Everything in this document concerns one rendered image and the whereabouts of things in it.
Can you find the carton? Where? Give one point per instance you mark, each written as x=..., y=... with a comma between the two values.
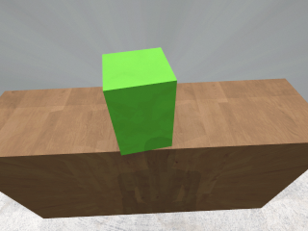
x=140, y=91

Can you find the pedestal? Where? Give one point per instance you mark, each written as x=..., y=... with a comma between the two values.
x=235, y=145

